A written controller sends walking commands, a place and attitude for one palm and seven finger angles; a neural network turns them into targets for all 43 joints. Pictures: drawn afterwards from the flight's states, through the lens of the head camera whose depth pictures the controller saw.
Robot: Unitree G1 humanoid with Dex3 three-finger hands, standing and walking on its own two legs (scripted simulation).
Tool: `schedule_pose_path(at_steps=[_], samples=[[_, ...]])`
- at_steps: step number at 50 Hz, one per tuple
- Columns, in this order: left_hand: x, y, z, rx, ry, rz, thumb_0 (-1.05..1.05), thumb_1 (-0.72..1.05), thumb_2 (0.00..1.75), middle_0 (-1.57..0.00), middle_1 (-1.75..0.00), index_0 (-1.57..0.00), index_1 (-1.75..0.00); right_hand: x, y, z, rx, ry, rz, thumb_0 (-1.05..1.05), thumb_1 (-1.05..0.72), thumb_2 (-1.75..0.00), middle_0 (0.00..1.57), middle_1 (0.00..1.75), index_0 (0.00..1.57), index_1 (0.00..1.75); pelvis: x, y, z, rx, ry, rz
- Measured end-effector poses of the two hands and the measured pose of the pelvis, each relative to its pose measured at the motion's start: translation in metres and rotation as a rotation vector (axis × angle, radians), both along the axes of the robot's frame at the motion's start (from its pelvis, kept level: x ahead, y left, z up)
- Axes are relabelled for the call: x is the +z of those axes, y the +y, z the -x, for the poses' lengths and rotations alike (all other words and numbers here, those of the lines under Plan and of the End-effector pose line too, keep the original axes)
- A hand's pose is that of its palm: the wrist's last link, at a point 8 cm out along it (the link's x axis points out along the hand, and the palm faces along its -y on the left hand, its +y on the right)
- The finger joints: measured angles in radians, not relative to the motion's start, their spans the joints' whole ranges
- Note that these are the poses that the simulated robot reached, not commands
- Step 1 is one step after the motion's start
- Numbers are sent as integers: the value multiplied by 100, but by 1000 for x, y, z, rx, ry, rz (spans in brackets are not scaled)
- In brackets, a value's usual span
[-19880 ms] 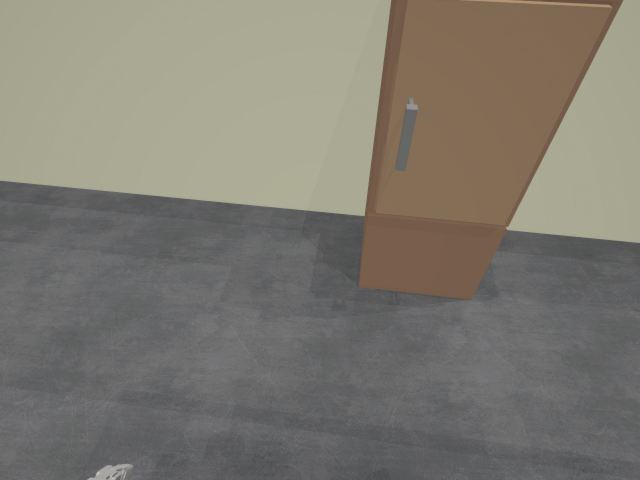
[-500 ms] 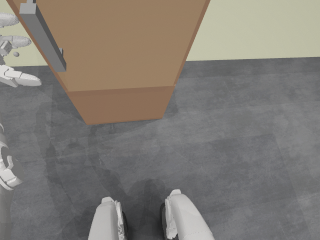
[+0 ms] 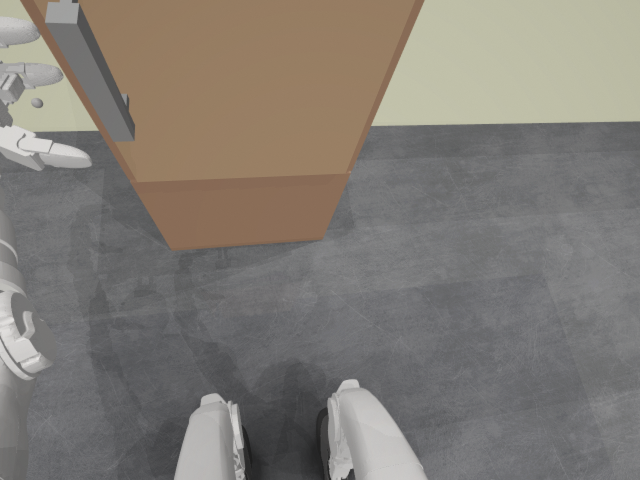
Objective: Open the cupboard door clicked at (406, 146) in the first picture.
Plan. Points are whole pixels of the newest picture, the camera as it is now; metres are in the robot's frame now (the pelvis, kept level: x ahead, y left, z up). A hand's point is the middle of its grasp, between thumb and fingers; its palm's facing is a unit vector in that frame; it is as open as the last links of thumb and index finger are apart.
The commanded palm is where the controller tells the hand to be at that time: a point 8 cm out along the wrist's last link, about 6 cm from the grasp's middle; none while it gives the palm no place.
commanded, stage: move the hooked fingers beside the handle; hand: left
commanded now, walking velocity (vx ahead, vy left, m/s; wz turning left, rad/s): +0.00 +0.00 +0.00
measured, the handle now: (100, 68) +0.58 +0.20 +0.06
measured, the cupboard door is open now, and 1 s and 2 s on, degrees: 0 0 0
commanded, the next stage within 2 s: slide the fingers in behind the handle in 0.06 s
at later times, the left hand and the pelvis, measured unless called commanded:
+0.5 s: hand (61, 103) +0.53 +0.24 +0.06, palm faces +0.03 -1.00 -0.02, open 13.8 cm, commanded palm +0.52 +0.27 +0.06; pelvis +0.00 +0.00 +0.00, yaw +0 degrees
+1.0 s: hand (92, 104) +0.53 +0.21 +0.06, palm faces +0.03 -1.00 +0.00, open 13.8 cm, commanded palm +0.51 +0.24 +0.06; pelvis +0.01 +0.00 +0.00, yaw +1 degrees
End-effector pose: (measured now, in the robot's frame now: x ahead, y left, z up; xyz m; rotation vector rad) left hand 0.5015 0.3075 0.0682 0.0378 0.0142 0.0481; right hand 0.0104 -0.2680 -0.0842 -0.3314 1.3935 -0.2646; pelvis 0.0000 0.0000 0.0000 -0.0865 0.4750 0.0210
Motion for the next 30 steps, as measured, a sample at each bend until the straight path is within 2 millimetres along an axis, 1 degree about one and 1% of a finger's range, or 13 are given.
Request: schedule_pose_path(at_steps=[7,10,14,20,30], samples=[[-2,7,0,-16,51,7,-1,-50,31,-30,-120,-31,-120,-3,3,8,-10,39,-17,0,-91,-89,20,30,20,30,0,-1,0,2,6,1],[-1,7,1,-21,41,6,-1,-50,31,-30,-120,-30,-120,-3,4,10,-11,47,-18,0,-91,-89,20,30,20,30,0,-1,-1,2,10,2],[1,0,0,-36,18,6,-1,-50,30,-30,-120,-30,-120,-3,4,10,-8,56,-21,0,-91,-89,20,30,20,30,1,-1,-2,7,10,3],[-8,-17,-7,-44,51,39,-1,-50,30,-30,-120,-30,-120,-2,3,7,-10,39,-12,0,-91,-89,20,30,20,30,1,-1,-3,8,12,3],[-9,-18,-8,-10,34,9,-1,-50,31,-30,-120,-33,-122,-4,5,7,-13,40,-29,0,-91,-89,20,30,20,30,0,-2,-4,4,11,-1]])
